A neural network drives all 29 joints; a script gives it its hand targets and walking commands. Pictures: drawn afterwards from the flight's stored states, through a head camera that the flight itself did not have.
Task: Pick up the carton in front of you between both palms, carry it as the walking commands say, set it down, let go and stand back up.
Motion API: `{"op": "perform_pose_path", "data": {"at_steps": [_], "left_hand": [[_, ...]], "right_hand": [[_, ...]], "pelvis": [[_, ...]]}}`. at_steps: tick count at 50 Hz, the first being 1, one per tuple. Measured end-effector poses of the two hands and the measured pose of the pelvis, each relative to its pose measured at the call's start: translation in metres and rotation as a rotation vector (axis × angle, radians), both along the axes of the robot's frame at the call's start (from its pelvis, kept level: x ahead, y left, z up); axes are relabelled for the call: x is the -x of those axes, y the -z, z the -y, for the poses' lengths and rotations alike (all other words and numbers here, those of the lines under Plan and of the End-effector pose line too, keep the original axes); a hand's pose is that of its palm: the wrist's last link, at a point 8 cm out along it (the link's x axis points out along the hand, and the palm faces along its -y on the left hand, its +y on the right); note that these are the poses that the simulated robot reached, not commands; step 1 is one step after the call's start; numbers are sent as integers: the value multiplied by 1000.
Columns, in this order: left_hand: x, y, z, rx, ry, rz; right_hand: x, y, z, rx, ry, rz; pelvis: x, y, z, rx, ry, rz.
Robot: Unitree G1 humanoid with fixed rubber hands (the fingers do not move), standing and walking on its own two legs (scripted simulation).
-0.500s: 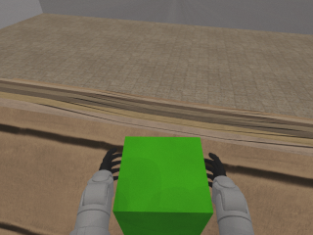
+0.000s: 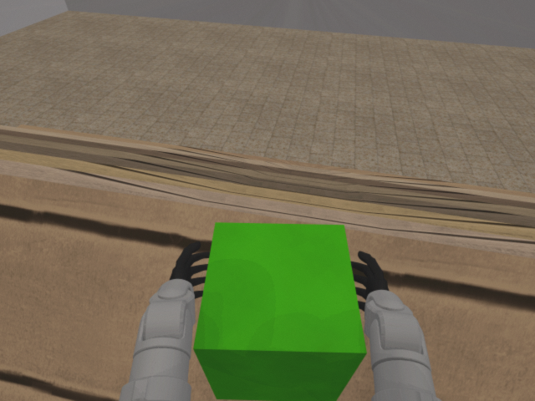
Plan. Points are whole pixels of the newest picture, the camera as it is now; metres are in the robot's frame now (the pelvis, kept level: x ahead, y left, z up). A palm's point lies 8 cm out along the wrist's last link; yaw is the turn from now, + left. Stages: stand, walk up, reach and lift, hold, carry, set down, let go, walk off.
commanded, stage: reach and lift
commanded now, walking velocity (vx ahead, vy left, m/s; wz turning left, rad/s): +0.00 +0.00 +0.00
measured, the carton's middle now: (277, 315) +0.30 +0.00 -0.04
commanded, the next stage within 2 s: hold in 0.44 s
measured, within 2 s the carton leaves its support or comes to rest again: neither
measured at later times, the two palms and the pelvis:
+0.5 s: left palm (182, 287) +0.29 +0.15 +0.04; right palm (379, 295) +0.30 -0.15 +0.04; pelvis +0.01 -0.01 +0.00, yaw +0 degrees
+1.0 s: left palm (179, 287) +0.29 +0.15 +0.06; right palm (383, 298) +0.28 -0.15 +0.05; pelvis -0.01 +0.00 +0.00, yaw +0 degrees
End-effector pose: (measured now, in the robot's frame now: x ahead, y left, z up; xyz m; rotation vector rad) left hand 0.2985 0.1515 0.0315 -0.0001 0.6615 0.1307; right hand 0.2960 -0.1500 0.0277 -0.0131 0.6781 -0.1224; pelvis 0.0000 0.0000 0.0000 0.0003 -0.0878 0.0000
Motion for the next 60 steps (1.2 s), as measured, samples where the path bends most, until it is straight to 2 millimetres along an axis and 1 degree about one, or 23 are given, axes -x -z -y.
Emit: {"op": "perform_pose_path", "data": {"at_steps": [12,24,33,40,46,52,60], "left_hand": [[-1,-5,2,-17,9,-4],[4,-9,3,-18,6,3],[12,-26,3,-19,8,38],[17,-20,3,-11,8,1],[16,-22,3,-1,5,13],[12,-25,3,4,2,24],[10,-23,3,-7,5,13]], "right_hand": [[-3,-5,2,18,-19,-4],[0,-11,3,19,-23,3],[10,-27,2,20,-17,38],[16,-21,3,2,-4,0],[16,-22,3,-3,4,12],[12,-25,3,-5,6,23],[9,-23,2,5,-6,12]], "pelvis": [[-9,-3,4,-1,-4,7],[-8,-4,7,-1,-6,21],[-5,-5,5,0,-8,43],[4,-3,3,1,-8,63],[8,-2,2,0,-6,59],[6,-2,2,0,-3,57],[0,-3,3,-1,-5,56]]}}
